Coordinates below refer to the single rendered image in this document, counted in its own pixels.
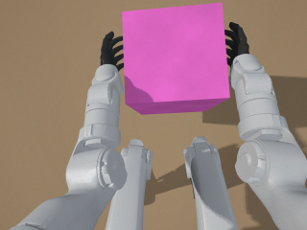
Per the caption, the carton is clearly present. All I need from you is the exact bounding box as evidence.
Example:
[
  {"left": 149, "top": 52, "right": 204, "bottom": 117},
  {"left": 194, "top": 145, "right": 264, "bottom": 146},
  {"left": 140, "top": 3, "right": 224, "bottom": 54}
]
[{"left": 122, "top": 2, "right": 230, "bottom": 115}]

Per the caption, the right robot upper arm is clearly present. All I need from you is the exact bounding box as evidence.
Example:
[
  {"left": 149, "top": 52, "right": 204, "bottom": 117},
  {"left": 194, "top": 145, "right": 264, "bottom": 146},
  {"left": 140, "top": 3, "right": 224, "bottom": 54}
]
[{"left": 235, "top": 139, "right": 307, "bottom": 230}]

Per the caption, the right robot forearm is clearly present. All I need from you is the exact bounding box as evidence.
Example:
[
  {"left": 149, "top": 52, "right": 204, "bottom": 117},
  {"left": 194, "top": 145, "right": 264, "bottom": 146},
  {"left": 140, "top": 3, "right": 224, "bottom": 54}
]
[{"left": 229, "top": 54, "right": 306, "bottom": 158}]

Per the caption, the robot right hand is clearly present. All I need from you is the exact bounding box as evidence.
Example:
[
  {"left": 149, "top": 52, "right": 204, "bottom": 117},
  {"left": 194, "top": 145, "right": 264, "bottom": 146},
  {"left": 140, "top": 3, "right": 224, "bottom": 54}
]
[{"left": 224, "top": 22, "right": 249, "bottom": 68}]

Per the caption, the left robot forearm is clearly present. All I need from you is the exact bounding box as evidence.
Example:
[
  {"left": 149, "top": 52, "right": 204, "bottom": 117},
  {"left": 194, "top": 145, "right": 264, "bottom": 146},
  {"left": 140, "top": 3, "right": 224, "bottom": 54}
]
[{"left": 65, "top": 64, "right": 124, "bottom": 181}]

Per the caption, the robot left hand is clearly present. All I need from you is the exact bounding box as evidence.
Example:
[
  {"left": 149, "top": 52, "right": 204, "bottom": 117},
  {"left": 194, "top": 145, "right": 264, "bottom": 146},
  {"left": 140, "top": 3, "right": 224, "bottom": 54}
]
[{"left": 100, "top": 31, "right": 124, "bottom": 72}]

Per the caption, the right robot shin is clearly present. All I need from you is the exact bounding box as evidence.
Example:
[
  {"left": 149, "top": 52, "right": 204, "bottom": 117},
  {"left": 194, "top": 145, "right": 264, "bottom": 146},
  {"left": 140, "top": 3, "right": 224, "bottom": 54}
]
[{"left": 190, "top": 136, "right": 222, "bottom": 183}]

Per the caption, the right robot thigh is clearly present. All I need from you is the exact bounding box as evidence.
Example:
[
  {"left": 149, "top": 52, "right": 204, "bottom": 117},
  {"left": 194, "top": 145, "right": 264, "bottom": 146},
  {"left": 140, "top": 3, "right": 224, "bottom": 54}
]
[{"left": 183, "top": 142, "right": 239, "bottom": 230}]

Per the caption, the left robot upper arm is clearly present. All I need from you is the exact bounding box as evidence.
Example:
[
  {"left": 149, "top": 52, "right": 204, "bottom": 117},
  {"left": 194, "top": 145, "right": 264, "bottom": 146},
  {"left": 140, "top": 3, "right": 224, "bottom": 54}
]
[{"left": 10, "top": 147, "right": 128, "bottom": 230}]

